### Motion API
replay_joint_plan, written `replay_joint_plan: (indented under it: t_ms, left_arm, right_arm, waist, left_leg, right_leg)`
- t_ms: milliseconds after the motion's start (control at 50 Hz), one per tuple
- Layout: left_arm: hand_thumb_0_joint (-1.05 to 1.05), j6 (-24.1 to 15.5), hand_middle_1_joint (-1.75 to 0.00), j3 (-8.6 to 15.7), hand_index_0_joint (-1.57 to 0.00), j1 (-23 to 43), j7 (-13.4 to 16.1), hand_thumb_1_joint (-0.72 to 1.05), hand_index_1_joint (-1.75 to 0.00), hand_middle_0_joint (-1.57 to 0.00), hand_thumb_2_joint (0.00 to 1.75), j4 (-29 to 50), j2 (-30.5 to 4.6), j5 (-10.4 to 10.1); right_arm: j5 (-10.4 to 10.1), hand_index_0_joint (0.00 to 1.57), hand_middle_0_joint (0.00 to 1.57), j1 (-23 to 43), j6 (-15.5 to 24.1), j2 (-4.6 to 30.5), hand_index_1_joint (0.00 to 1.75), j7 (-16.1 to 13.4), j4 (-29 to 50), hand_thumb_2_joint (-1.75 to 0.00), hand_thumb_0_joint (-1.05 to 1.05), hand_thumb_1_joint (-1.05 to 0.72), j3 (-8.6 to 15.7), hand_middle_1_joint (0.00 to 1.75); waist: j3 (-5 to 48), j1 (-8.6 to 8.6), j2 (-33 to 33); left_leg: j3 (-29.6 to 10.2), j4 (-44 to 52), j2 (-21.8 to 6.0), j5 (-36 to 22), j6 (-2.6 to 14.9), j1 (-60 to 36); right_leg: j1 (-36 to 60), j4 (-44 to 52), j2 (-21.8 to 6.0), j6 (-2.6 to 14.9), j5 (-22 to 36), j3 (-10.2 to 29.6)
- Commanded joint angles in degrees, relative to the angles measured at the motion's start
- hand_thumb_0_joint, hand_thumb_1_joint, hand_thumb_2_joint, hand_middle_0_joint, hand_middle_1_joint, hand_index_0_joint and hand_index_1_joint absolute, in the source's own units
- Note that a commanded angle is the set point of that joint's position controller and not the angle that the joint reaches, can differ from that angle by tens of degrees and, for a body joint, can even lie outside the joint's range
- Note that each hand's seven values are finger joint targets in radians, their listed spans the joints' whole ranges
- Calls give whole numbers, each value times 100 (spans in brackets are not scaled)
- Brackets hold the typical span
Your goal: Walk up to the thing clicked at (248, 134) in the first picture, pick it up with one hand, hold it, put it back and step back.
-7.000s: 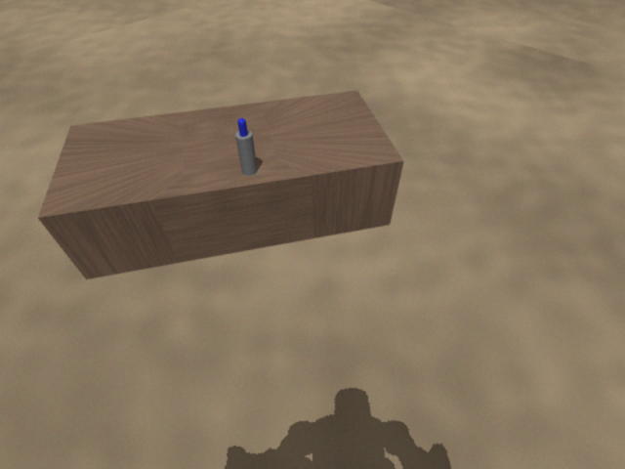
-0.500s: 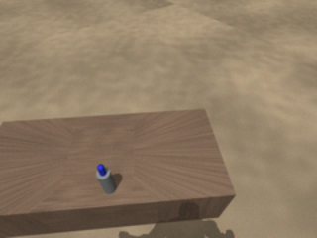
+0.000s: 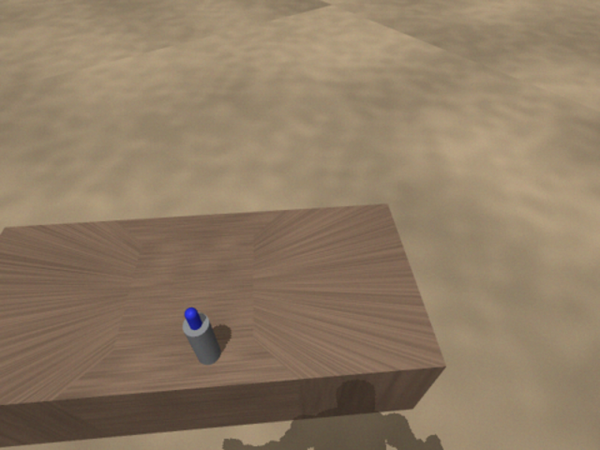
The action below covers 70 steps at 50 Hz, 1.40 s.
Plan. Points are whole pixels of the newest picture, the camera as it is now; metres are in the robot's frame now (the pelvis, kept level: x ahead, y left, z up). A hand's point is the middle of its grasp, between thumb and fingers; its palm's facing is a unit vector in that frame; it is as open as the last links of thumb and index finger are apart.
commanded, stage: stand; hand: left
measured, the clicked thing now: (200, 334) +0.43 +0.25 -0.31
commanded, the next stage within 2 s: go down in 0.22 s
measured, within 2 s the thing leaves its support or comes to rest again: neither
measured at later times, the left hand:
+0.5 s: hand out of the picture +0.14 +0.25 -0.16, palm faces +0.04 -0.95 -0.32, open 9.6 cm
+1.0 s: hand out of the picture +0.17 +0.27 -0.15, palm faces +0.05 -0.94 -0.33, open 16.7 cm
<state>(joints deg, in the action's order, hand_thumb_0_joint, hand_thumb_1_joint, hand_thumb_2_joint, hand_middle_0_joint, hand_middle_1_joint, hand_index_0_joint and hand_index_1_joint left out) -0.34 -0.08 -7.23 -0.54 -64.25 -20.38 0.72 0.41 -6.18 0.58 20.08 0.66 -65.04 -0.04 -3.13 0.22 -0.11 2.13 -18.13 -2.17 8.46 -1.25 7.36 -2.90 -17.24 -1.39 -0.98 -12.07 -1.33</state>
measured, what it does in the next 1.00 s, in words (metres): stands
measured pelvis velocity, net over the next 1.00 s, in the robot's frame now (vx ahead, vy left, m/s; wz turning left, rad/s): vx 0.02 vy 0.01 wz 0.02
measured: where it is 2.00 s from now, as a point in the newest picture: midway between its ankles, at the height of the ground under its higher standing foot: outside the picture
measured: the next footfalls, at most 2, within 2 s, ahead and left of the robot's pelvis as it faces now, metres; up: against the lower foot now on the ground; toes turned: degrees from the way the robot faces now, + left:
none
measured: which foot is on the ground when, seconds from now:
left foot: down 0.00-1.00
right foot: down 0.00-1.00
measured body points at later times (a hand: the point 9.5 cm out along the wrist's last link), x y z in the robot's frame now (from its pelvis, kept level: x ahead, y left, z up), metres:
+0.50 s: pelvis -0.01 +0.00 -0.01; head +0.04 +0.01 +0.44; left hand +0.13 +0.30 -0.13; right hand +0.09 -0.27 -0.14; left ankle +0.02 +0.13 -0.75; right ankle -0.03 -0.13 -0.75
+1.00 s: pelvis +0.02 +0.01 -0.03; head +0.07 +0.02 +0.42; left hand +0.16 +0.32 -0.13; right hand +0.17 -0.25 -0.12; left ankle +0.02 +0.13 -0.75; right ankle -0.03 -0.13 -0.75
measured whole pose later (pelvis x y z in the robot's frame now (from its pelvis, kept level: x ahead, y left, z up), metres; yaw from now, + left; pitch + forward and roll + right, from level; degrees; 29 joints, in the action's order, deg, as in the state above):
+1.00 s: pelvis +0.02 +0.01 -0.03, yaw +1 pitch +8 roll -1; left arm 17.3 10.6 -8.4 -5.3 -34.1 -20.0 3.9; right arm -1.5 -12.6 6.4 14.8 -4.5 -38.0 0.6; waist 2.5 1.0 0.0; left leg 0.6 -39.3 -2.2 19.5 -0.6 27.6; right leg -21.7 -36.8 -1.9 -1.5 -22.8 -2.2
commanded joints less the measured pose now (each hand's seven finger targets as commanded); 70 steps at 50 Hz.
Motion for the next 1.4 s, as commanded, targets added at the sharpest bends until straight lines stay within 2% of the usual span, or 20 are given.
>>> replay_joint_plan:
  t_ms: [0, 280, 300, 320, 340, 360, 380, 420, 460, 520, 600, 680, 760, 900, 1000, 1120, 1200, 1260, 1360, 1380]
  left_arm:
    - [0, -140, -30, 236, -20, 152, 106, 90, -30, -20, 90, 347, -1251, -12]
    - [0, -136, -30, 218, -20, 138, 109, 90, -30, -20, 90, 373, -1233, -8]
    - [0, -126, -22, 222, -12, 165, 108, 82, -22, -12, 82, 377, -1231, -14]
    - [0, -671, -14, 217, -4, 2175, 198, 74, -14, -4, 74, 2387, -210, -294]
    - [0, -618, -6, 349, -2, 2661, 233, 66, -6, -1, 66, 2006, -528, -279]
    - [0, -393, -3, 788, -1, 1776, 289, 58, -2, -1, 58, 1123, -1172, -160]
    - [0, -283, -1, 881, -1, 1272, 223, 50, -1, -1, 50, 696, -1149, -129]
    - [0, -295, -4, 1048, -3, 1793, 151, 34, -3, -1, 34, 1126, -1487, 43]
    - [0, -91, -5, 1133, -3, 992, 7, 23, -3, -2, 20, 583, -1318, 298]
    - [0, 242, -3, 1417, -5, 458, -38, 7, -2, -4, 14, 1255, -1371, 433]
    - [0, 920, -3, 1268, -5, 488, -37, -7, -2, -4, 10, 1757, -1101, 381]
    - [0, 1326, -4, 1150, -5, 635, -138, -30, -4, -5, 10, 2483, -1005, 263]
    - [0, 1456, -5, 1187, -6, 704, -256, -42, -5, -6, 7, 3015, -1006, 230]
    - [0, 1542, -4, 1557, -6, 290, -349, -46, -5, -7, 6, 3811, -1394, 354]
    - [0, 1792, -3, 1565, -6, -132, -462, -45, -4, -7, 5, 4091, -1321, 344]
    - [0, 2033, -3, 1643, -6, -250, -665, -48, -3, -7, 4, 4626, -1411, 248]
    - [0, 2121, -3, 1682, -7, -417, -724, -54, -4, -7, 2, 4587, -1404, 211]
    - [0, 2161, -3, 1749, -6, -637, -780, -51, -3, -7, 3, 5097, -1429, 179]
    - [0, 2228, -4, 1809, -6, -837, -734, -56, -5, -7, 4, 5287, -1420, 161]
    - [0, 2240, -4, 1847, -6, -828, -720, -52, -5, -7, 4, 5584, -1483, 138]
  right_arm:
    - [9, 20, 20, 243, 105, 1230, 30, -98, 316, -90, 0, -90, 236, 30]
    - [16, 20, 20, 227, 106, 1214, 30, -96, 308, -90, 0, -90, 241, 30]
    - [15, 20, 20, 205, 104, 1220, 31, -100, 306, -98, 0, -98, 246, 31]
    - [-399, 20, 20, 61, 388, 280, 30, -212, 1951, -94, 0, -105, 8, 30]
    - [-406, 20, 20, -249, 391, 470, 30, -270, 1671, -95, 0, -105, 57, 30]
    - [-389, 20, 20, -430, 340, 650, 30, -316, 1581, -95, 0, -105, 139, 30]
    - [-385, 20, 20, -481, 281, 641, 30, -298, 1737, -94, 0, -105, 197, 30]
    - [-336, 20, 20, -651, 328, 612, 30, -381, 1946, -93, 0, -104, 333, 30]
    - [-242, 20, 20, -788, 358, 604, 30, -379, 2154, -92, 0, -101, 443, 30]
    - [-227, 20, 20, -768, 397, 512, 30, -365, 2539, -91, 0, -98, 542, 30]
    - [-275, 20, 20, -453, 447, 418, 30, -385, 2972, -91, 0, -96, 428, 30]
    - [-288, 20, 20, -475, 538, 372, 30, -418, 3217, -90, 0, -91, 391, 30]
    - [-255, 20, 20, -677, 648, 368, 30, -454, 3247, -89, 0, -88, 390, 30]
    - [-184, 20, 20, -717, 815, 336, 30, -606, 3295, -89, 0, -86, 390, 30]
    - [-158, 20, 20, -633, 840, 305, 30, -688, 3375, -88, 0, -85, 360, 30]
    - [-136, 20, 20, -598, 903, 306, 30, -739, 3552, -88, 0, -85, 369, 30]
    - [-117, 20, 20, -600, 958, 277, 30, -777, 3641, -89, 0, -87, 335, 30]
    - [-129, 20, 20, -629, 988, 284, 30, -797, 3771, -89, 0, -87, 380, 30]
    - [-110, 20, 20, -662, 1041, 260, 30, -851, 3823, -89, 0, -87, 375, 30]
    - [-124, 20, 20, -643, 1063, 243, 30, -863, 3896, -89, 0, -87, 375, 30]
  waist:
    - [472, -12, -25]
    - [469, 1, 49]
    - [437, 6, 46]
    - [-96, 673, 400]
    - [222, 467, 186]
    - [194, 357, 6]
    - [138, 184, -44]
    - [964, 119, 1]
    - [1380, 73, -43]
    - [1869, -255, 386]
    - [1215, -113, 243]
    - [1018, 13, 170]
    - [1296, 160, 114]
    - [1787, 102, 422]
    - [1758, 91, 388]
    - [1883, 100, 481]
    - [1605, 110, 348]
    - [2008, 75, 431]
    - [2029, 130, 427]
    - [2080, 53, 480]
  left_leg:
    - [-545, 173, -645, -938, 202, -379]
    - [-533, 186, -641, -936, 191, -350]
    - [-520, 199, -623, -889, 188, -294]
    - [168, -159, 221, 155, 168, 454]
    - [120, -212, 198, 242, 174, 331]
    - [99, -267, 217, 339, 188, 481]
    - [129, -423, 194, 319, 182, 680]
    - [78, -621, 199, -48, 192, 478]
    - [37, -902, 242, -403, 185, 582]
    - [24, -893, 287, -845, 121, 454]
    - [-25, -836, 245, -457, 98, 773]
    - [-44, -911, 179, -78, 111, 913]
    - [-90, -1202, 139, -288, 133, 844]
    - [-118, -1786, 152, -1104, 145, 833]
    - [-128, -2091, 183, -1389, 197, 1007]
    - [-214, -2332, 133, -1498, 205, 1102]
    - [-217, -2407, 146, -800, 199, 1576]
    - [-254, -2583, 131, -1006, 214, 1471]
    - [-332, -2781, 88, -875, 204, 1703]
    - [-341, -2813, 89, -826, 200, 1779]
  right_leg:
    - [-274, 289, -680, 169, 903, 451]
    - [-296, 268, -682, 192, 858, 455]
    - [-280, 280, -682, 189, 824, 456]
    - [-1631, -94, 99, 161, 406, 74]
    - [-1296, -126, 94, 158, 268, -16]
    - [-1308, -133, 126, 184, 77, -85]
    - [-1324, -272, 162, 188, -16, -108]
    - [-1256, -493, 129, 185, 347, -53]
    - [-1197, -762, 114, 185, 698, -57]
    - [-918, -843, 132, 220, 956, -66]
    - [-1276, -756, 182, 225, 479, -146]
    - [-1606, -872, 208, 212, 89, -187]
    - [-1738, -1175, 229, 175, 324, -177]
    - [-1810, -1640, 169, 109, 1054, -120]
    - [-1887, -1787, 147, 39, 1371, -105]
    - [-2189, -2016, 186, 41, 1266, -162]
    - [-2399, -2112, 190, 62, 726, -178]
    - [-2487, -2307, 209, 52, 868, -177]
    - [-2751, -2559, 248, 67, 608, -229]
    - [-2779, -2599, 246, 74, 553, -228]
